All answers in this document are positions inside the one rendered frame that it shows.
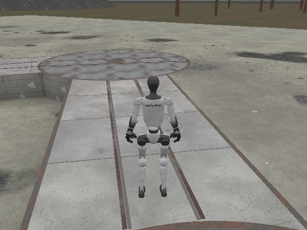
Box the robot left forearm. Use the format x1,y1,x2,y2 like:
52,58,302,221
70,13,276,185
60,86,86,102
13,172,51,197
127,116,136,135

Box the right robot foot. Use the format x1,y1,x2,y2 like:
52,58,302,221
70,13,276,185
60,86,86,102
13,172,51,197
160,185,167,197

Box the robot left upper arm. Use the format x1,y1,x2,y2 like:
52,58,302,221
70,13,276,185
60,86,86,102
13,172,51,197
131,97,143,124

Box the robot right forearm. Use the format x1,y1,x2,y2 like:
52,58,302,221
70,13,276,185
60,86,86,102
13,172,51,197
171,116,180,134

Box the robot right upper arm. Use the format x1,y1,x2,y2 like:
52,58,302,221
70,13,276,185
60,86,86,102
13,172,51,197
163,97,176,123

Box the robot right hand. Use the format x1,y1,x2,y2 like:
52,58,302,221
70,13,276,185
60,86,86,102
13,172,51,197
170,133,181,143

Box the right robot thigh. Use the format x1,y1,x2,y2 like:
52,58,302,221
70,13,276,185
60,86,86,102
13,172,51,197
159,134,170,167

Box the robot left hand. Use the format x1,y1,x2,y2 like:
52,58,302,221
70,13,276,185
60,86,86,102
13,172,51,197
126,133,137,143

